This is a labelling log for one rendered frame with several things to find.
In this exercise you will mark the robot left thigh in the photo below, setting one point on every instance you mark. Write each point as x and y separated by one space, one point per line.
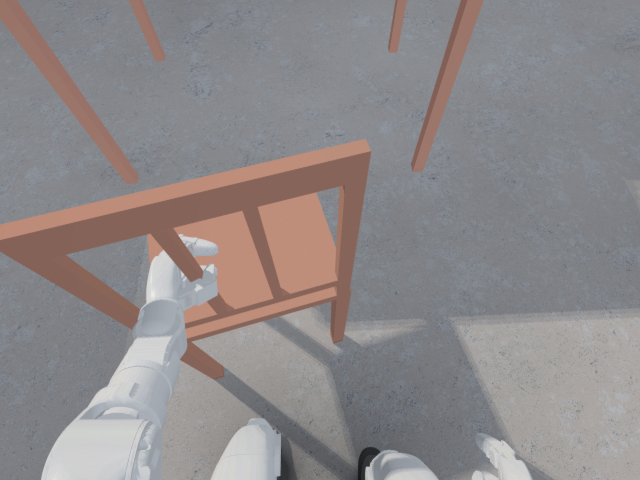
253 453

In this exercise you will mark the chair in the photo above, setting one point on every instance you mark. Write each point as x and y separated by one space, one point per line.
276 254

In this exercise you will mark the robot right hand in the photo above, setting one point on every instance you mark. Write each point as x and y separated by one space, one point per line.
502 456

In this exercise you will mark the robot left forearm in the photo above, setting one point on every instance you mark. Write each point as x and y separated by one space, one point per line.
144 381

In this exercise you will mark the robot right shin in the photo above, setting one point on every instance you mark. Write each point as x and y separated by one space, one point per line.
385 451

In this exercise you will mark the left robot upper arm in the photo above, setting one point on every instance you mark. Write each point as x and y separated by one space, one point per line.
108 449

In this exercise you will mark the robot left hand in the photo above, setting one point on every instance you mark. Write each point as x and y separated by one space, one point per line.
165 279

